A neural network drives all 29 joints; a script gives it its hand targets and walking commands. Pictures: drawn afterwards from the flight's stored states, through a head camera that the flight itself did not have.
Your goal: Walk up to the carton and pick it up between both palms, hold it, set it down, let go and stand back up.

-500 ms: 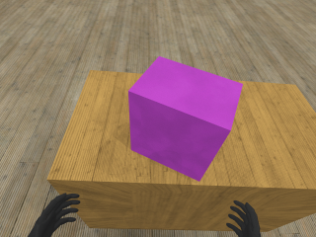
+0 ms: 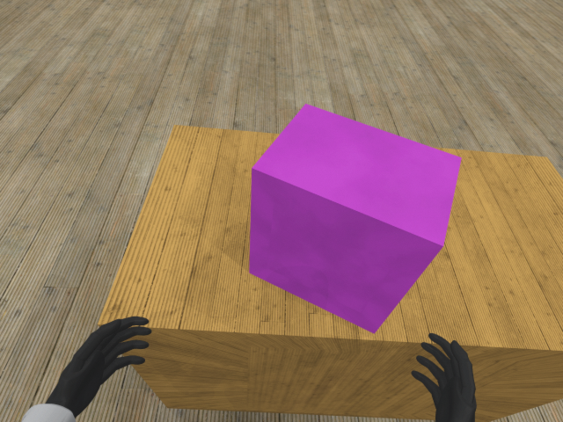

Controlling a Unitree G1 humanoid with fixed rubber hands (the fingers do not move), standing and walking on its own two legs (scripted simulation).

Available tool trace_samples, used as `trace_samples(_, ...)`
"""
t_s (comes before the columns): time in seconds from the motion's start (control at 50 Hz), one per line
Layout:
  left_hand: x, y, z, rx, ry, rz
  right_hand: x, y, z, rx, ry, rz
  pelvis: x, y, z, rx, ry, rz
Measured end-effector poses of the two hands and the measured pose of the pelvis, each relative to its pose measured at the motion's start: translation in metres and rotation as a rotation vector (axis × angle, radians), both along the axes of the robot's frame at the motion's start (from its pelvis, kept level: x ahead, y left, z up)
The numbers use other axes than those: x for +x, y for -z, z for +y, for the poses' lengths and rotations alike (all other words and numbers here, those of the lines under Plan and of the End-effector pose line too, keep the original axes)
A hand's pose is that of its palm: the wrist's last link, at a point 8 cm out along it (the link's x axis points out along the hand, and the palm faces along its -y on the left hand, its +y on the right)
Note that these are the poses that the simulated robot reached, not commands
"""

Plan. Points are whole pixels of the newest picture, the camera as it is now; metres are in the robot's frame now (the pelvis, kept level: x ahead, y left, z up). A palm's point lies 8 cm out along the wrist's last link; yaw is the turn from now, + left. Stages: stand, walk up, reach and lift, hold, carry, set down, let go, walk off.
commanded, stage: reach and lift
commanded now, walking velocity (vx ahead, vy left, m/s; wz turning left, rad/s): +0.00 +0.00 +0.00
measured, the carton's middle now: (341, 222) +0.41 -0.07 +0.03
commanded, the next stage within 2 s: none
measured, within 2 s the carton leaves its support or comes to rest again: neither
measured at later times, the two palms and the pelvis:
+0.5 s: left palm (100, 298) +0.25 +0.25 +0.06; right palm (478, 353) +0.20 -0.21 +0.07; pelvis +0.02 +0.01 +0.01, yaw +0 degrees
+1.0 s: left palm (135, 233) +0.32 +0.22 +0.10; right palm (496, 314) +0.24 -0.24 +0.09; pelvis +0.02 -0.03 +0.02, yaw +0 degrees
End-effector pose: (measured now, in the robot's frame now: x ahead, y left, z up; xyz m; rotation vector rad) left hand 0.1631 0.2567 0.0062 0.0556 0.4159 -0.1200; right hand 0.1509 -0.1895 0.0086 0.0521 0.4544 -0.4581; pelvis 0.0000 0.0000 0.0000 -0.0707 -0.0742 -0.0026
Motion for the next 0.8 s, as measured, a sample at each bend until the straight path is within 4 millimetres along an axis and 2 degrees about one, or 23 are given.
trace_samples(0.14, 0.028, -0.013, -0.003, -0.016, 0.018, -0.03, 0.026, -0.017, -0.004, -0.014, -0.016, -0.035, 0.004, -0.003, 0.008, 0.001, 0.008, 0.005)
trace_samples(0.28, 0.057, -0.036, -0.005, -0.004, 0.031, -0.078, 0.045, -0.04, -0.008, -0.016, -0.035, -0.06, 0.012, -0.008, 0.011, 0.008, 0.007, -0.005)
trace_samples(0.4, 0.075, -0.053, -0.008, 0.007, 0.025, -0.089, 0.051, -0.052, -0.015, -0.024, -0.06, -0.037, 0.017, -0.01, 0.011, 0.018, -0.004, -0.014)
trace_samples(0.6, 0.096, -0.064, -0.018, 0.032, 0.027, -0.079, 0.057, -0.066, -0.026, -0.025, -0.079, -0.059, 0.021, -0.013, 0.002, 0.03, 0.002, -0.005)
trace_samples(0.8, 0.124, -0.078, -0.03, 0.049, 0.034, -0.08, 0.072, -0.069, -0.038, -0.015, -0.087, -0.063, 0.022, -0.014, -0.012, 0.041, 0.002, 0.013)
